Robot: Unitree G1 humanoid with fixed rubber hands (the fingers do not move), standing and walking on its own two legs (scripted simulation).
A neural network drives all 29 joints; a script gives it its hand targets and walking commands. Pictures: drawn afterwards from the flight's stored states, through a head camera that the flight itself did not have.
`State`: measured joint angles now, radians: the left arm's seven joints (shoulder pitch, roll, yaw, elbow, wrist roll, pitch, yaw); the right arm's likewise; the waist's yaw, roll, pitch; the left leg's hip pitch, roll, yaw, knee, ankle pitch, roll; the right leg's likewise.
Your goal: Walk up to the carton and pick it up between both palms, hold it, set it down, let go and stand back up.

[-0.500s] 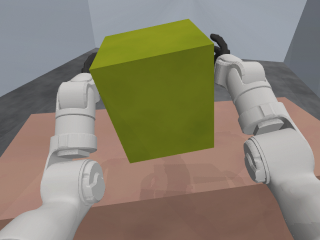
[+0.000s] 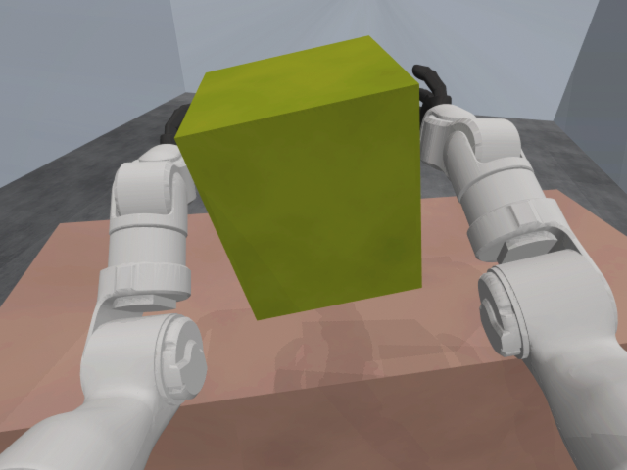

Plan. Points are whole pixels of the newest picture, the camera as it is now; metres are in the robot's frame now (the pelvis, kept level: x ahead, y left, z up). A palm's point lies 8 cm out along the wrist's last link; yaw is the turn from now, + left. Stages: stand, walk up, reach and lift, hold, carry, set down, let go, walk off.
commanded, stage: hold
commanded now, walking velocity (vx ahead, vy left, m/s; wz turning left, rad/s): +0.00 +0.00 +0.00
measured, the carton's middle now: (312, 179) +0.38 -0.02 +0.26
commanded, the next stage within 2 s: set down in 0.42 s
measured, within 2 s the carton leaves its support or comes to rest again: neither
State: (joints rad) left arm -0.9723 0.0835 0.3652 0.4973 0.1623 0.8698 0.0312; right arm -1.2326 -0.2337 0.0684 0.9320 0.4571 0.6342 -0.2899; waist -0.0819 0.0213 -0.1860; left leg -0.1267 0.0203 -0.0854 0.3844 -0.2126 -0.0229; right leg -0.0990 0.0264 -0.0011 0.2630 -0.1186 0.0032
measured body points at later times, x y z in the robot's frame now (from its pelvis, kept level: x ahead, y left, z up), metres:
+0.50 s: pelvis +0.00 +0.00 +0.00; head -0.09 +0.01 +0.44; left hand +0.39 +0.15 +0.30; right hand +0.39 -0.15 +0.33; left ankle +0.00 +0.13 -0.75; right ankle +0.02 -0.12 -0.75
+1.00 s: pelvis +0.01 +0.00 +0.00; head -0.05 +0.03 +0.45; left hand +0.42 +0.16 +0.24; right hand +0.42 -0.15 +0.28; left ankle +0.00 +0.13 -0.75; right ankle +0.02 -0.12 -0.75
